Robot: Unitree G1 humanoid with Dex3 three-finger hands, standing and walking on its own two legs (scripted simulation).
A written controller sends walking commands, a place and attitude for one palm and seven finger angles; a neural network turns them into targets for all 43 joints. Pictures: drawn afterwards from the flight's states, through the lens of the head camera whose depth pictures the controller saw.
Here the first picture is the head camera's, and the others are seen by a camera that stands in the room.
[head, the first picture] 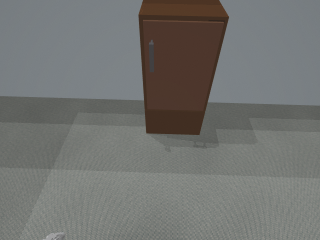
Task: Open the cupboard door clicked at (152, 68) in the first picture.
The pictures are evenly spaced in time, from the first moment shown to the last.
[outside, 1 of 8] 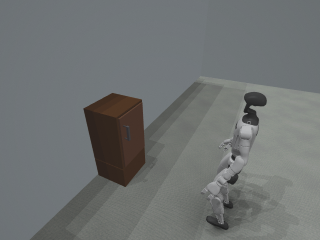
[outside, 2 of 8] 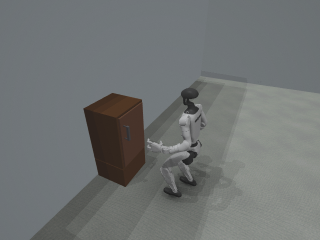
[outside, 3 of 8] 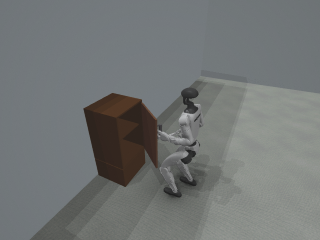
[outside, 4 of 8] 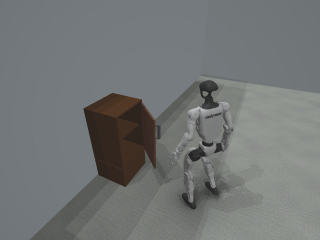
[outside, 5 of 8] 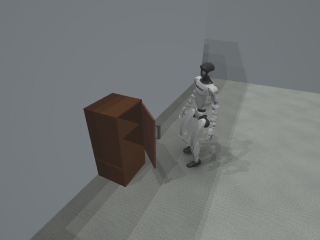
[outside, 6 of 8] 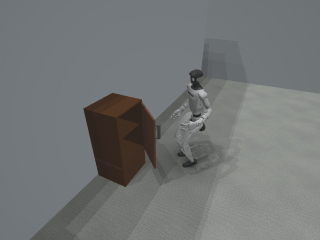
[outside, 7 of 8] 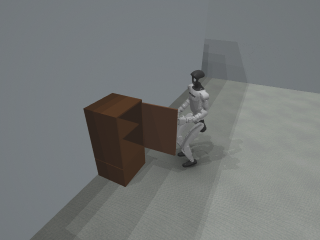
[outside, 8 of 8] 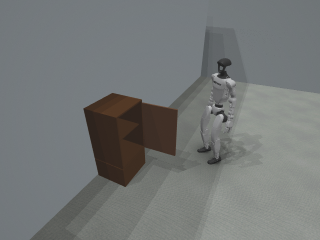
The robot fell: no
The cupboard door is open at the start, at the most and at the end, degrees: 0 94 93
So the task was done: yes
